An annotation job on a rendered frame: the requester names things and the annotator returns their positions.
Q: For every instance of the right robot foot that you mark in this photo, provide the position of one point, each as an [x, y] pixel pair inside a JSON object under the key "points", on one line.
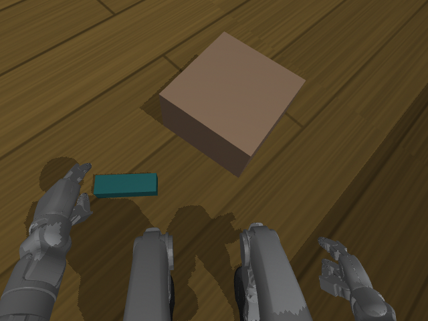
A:
{"points": [[239, 293]]}

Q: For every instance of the right robot hand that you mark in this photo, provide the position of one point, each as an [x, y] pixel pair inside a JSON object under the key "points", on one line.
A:
{"points": [[342, 278]]}

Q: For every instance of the right robot arm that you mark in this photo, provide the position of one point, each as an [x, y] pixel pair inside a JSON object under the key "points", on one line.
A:
{"points": [[367, 304]]}

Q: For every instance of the left robot hand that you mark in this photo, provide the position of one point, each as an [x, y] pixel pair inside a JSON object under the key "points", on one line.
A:
{"points": [[61, 197]]}

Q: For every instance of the left robot arm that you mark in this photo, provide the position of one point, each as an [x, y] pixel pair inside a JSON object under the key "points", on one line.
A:
{"points": [[33, 286]]}

